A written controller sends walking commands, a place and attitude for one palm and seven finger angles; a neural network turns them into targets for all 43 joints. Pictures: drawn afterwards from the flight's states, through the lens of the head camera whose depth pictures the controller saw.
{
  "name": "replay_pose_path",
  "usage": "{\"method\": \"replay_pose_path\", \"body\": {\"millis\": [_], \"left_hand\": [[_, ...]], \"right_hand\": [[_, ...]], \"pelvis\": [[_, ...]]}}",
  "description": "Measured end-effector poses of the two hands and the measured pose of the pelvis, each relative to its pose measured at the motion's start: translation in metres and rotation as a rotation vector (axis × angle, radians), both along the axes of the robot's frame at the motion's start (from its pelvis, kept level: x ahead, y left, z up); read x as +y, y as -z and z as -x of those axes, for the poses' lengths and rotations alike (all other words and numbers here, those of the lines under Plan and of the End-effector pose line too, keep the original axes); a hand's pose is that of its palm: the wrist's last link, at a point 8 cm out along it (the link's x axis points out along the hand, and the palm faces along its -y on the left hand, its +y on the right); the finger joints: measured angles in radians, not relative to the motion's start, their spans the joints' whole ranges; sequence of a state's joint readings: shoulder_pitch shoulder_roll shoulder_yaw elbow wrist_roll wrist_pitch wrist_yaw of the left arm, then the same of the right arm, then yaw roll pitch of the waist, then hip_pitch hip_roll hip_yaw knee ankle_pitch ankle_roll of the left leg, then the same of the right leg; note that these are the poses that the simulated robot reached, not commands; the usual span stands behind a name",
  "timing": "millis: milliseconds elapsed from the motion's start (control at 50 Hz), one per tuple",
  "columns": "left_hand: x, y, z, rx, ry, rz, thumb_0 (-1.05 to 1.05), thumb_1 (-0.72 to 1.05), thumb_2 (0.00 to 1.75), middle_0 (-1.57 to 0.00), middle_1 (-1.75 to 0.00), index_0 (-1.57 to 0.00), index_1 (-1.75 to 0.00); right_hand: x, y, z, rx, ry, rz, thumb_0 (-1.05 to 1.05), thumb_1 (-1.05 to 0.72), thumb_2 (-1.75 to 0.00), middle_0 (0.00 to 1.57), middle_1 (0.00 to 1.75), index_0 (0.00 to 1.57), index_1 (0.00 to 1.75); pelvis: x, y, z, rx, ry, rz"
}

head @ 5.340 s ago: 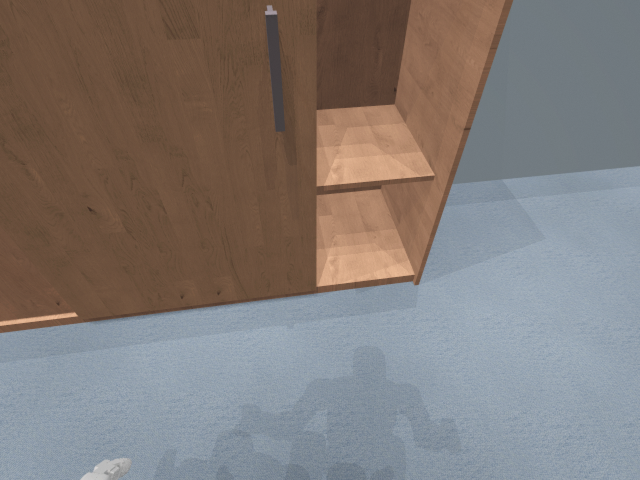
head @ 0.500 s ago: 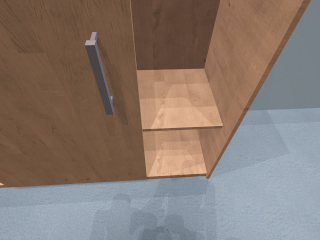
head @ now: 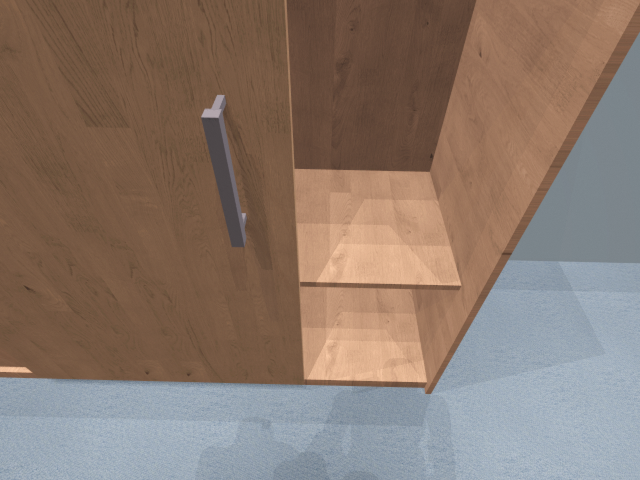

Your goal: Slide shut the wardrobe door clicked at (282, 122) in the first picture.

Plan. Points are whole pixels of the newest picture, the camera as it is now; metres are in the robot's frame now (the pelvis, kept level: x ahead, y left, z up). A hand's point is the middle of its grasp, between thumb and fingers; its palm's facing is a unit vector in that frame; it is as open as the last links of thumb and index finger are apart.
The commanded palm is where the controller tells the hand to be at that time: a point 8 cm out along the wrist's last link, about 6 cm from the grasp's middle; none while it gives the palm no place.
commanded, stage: look again from close up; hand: left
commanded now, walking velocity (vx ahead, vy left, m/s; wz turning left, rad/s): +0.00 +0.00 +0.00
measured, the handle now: (230, 178) +0.49 +0.17 +0.12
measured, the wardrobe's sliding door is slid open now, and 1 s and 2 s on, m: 0.39 0.39 0.39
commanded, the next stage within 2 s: raise the hand with hooked fingers in 1.30 s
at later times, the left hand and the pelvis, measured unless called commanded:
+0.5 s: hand out of the picture -0.04 +0.21 -0.18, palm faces +0.00 -0.98 -0.20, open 7.4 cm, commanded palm none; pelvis -0.03 +0.05 +0.00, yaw -1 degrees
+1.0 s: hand out of the picture -0.02 +0.19 -0.18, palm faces +0.01 -0.98 -0.17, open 7.4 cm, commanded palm none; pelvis -0.01 +0.03 +0.00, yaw -2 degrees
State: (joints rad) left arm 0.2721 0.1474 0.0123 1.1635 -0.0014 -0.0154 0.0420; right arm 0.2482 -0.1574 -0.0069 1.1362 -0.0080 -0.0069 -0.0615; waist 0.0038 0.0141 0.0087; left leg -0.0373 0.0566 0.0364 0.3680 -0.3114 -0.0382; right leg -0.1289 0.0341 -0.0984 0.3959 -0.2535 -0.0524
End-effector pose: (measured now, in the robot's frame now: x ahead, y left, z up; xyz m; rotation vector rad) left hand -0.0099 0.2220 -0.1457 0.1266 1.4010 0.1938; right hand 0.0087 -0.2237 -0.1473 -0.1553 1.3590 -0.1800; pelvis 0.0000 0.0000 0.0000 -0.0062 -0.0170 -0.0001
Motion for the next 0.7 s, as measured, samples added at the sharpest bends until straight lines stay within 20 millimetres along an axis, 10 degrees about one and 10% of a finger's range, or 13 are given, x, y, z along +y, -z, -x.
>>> {"method": "replay_pose_path", "body": {"millis": [200, 460, 700], "left_hand": [[0.013, 0.006, 0.053, 0.074, 0.019, 0.03, 0.0, 0.91, 0.9, -0.2, -0.3, -0.2, -0.3], [0.04, 0.0, 0.032, 0.006, 0.055, 0.007, 0.0, 0.91, 0.9, -0.2, -0.3, -0.2, -0.29], [0.033, 0.002, 0.022, 0.024, 0.053, 0.016, 0.01, 0.91, 0.9, -0.2, -0.3, -0.2, -0.29]], "right_hand": [[0.024, 0.005, 0.026, -0.026, -0.01, -0.019, 0.01, -0.92, -0.9, 0.19, 0.3, 0.2, 0.29], [0.073, 0.01, 0.073, 0.056, 0.018, -0.103, 0.0, -0.91, -0.9, 0.2, 0.3, 0.2, 0.29], [0.069, 0.009, 0.071, 0.085, 0.037, -0.085, 0.0, -0.91, -0.9, 0.2, 0.3, 0.2, 0.29]], "pelvis": [[0.026, 0.007, 0.028, 0.005, 0.008, 0.013], [0.045, 0.004, 0.031, 0.007, 0.023, -0.015], [0.044, 0.004, 0.019, 0.011, 0.031, -0.019]]}}
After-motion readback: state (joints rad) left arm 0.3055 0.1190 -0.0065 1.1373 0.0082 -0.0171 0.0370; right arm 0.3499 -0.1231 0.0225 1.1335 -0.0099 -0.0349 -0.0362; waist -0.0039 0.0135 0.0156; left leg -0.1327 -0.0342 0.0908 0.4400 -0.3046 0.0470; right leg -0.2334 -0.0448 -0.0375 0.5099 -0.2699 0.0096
